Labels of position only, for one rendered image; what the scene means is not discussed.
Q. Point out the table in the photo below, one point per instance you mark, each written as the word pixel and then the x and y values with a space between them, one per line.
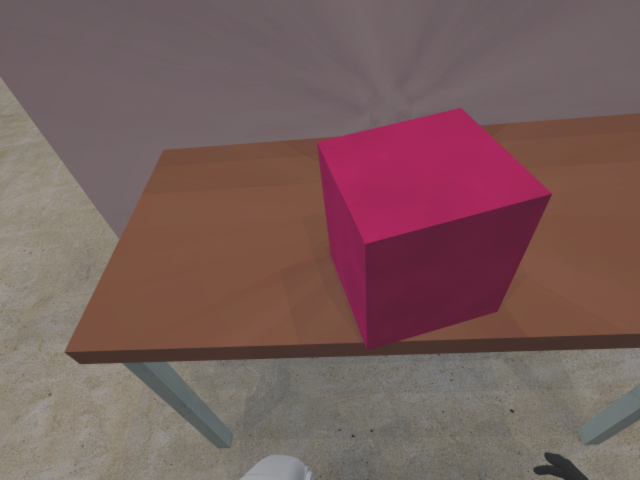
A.
pixel 226 256

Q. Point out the right robot hand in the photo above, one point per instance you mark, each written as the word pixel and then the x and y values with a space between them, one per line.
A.
pixel 562 468

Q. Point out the carton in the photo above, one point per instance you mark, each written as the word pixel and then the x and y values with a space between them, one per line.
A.
pixel 428 220

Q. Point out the robot left thigh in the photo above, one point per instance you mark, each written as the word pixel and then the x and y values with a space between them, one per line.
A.
pixel 279 467

